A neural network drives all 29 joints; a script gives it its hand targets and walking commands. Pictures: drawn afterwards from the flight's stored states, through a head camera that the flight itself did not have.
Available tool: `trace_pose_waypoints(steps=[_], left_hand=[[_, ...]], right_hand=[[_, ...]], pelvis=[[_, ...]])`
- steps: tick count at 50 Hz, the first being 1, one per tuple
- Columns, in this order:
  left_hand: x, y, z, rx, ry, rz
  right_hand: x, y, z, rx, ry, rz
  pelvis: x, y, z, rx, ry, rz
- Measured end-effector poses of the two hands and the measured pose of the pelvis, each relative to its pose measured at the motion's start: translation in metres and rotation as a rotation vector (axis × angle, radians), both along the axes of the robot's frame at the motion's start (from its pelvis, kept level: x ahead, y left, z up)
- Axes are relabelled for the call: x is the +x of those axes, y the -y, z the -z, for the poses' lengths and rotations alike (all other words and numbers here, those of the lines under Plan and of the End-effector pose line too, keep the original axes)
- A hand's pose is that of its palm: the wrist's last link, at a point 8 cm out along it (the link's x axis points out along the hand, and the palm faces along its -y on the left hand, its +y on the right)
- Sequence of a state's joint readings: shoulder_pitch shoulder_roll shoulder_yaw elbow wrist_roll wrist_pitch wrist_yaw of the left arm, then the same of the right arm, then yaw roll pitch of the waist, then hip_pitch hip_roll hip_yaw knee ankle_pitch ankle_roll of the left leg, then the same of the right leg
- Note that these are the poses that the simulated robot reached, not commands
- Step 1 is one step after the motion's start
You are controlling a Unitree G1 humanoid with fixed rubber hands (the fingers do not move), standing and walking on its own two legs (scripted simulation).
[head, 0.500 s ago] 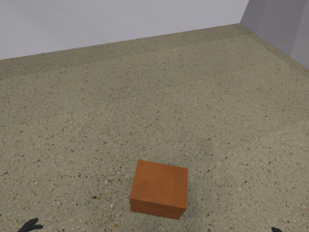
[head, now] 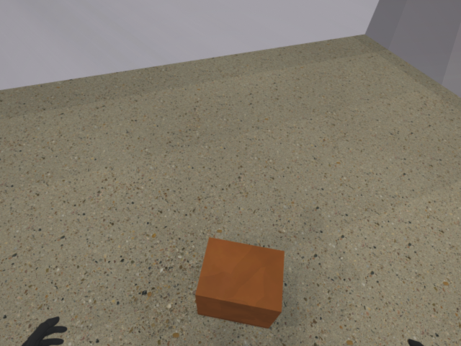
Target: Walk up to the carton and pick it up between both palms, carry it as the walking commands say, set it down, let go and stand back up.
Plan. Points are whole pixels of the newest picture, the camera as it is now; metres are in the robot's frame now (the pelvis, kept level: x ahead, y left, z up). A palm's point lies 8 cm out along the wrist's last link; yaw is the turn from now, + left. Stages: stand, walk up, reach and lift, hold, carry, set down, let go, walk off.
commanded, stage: walk up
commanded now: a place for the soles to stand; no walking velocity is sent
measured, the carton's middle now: (239, 283) +0.43 -0.04 -0.63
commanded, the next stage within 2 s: reach and lift in 0.90 s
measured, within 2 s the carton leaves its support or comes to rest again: neither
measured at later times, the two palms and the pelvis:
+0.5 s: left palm out of the picture +0.09 +0.32 -0.09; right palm out of the picture +0.14 -0.33 -0.08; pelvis +0.01 -0.01 +0.01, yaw +1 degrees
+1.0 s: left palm (43, 345) +0.13 +0.31 -0.08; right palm out of the picture +0.14 -0.32 -0.07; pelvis -0.01 -0.01 +0.00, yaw -4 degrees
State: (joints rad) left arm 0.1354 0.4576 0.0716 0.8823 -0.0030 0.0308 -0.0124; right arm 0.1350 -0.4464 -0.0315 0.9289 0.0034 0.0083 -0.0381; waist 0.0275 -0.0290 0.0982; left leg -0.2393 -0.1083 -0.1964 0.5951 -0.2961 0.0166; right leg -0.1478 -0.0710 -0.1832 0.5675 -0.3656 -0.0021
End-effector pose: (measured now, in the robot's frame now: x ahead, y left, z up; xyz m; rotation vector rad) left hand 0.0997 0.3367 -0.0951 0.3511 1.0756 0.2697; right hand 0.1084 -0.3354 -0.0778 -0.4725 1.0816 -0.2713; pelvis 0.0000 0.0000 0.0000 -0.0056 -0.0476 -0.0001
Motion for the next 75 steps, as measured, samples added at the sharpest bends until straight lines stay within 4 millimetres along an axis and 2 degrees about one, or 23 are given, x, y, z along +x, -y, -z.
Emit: trace_pose_waypoints(steps=[8,17,28,45,47,50,55,58,63,68,75], left_hand=[[-0.003,0.010,-0.002,-0.003,-0.006,0.002],[-0.004,0.011,0.000,-0.008,-0.002,-0.005],[-0.007,0.017,-0.010,0.003,-0.001,-0.020],[-0.015,0.016,-0.005,-0.015,-0.013,-0.037],[-0.002,0.017,-0.009,-0.020,0.021,-0.036],[0.030,0.023,-0.012,-0.042,0.069,-0.018],[0.070,0.033,-0.011,-0.052,0.068,0.017],[0.080,0.041,-0.009,-0.061,0.072,0.038],[0.083,0.052,0.000,-0.080,0.074,0.042],[0.093,0.059,0.015,-0.096,0.089,0.035],[0.121,0.068,0.030,-0.126,0.139,0.039]], right_hand=[[0.007,0.002,-0.003,0.013,0.017,-0.007],[0.020,-0.001,0.000,0.017,0.028,-0.034],[0.036,-0.005,0.001,0.056,0.045,-0.036],[0.008,-0.009,0.005,0.054,-0.010,-0.008],[0.017,-0.011,-0.001,0.067,0.031,-0.003],[0.031,-0.016,-0.008,0.093,0.078,0.019],[0.034,-0.017,-0.005,0.116,0.057,0.061],[0.035,-0.016,-0.002,0.122,0.061,0.054],[0.047,-0.019,0.009,0.150,0.096,0.039],[0.076,-0.024,0.026,0.165,0.131,0.025],[0.117,-0.030,0.041,0.179,0.177,0.002]], pelvis=[[0.004,0.008,-0.004,-0.005,-0.013,-0.001],[0.007,0.007,-0.001,0.014,-0.001,-0.018],[0.008,0.012,-0.008,0.009,-0.004,-0.026],[0.002,0.007,-0.009,0.005,0.003,-0.030],[-0.001,0.006,-0.006,0.003,-0.030,0.013],[-0.012,0.005,-0.003,-0.003,-0.049,0.066],[-0.023,0.002,0.001,0.002,-0.074,0.123],[-0.026,-0.001,0.004,0.007,-0.088,0.140],[-0.030,-0.003,0.013,0.015,-0.117,0.155],[-0.039,0.000,0.026,0.023,-0.168,0.154],[-0.051,0.006,0.042,0.026,-0.252,0.142]])
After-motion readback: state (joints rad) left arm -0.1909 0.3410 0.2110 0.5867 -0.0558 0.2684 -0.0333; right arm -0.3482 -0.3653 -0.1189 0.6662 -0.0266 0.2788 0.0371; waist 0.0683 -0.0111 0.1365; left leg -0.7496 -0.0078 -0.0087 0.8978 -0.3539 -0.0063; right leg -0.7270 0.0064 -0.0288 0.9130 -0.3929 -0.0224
